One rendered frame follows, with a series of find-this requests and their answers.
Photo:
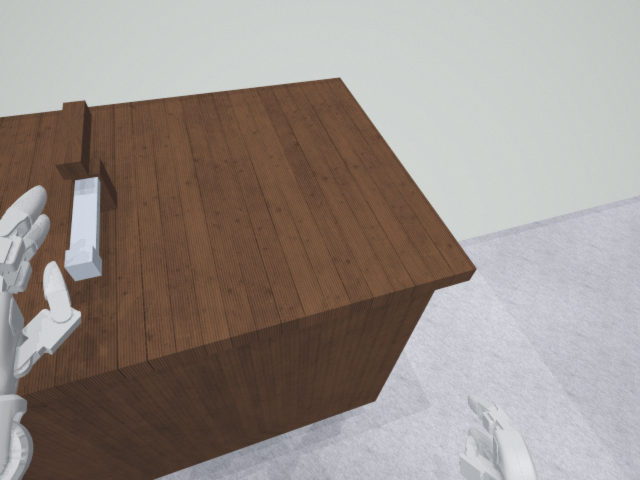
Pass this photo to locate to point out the robot right hand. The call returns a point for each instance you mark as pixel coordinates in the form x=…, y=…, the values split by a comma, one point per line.
x=506, y=457

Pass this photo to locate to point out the counter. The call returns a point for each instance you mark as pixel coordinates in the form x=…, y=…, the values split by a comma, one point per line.
x=265, y=259

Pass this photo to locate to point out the robot left hand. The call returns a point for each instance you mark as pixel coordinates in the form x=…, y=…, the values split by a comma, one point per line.
x=22, y=232

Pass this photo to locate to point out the robot left forearm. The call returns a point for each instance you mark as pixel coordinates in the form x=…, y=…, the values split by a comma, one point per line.
x=16, y=444

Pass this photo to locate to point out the tap lever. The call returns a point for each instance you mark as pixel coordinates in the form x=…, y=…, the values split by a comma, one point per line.
x=82, y=261

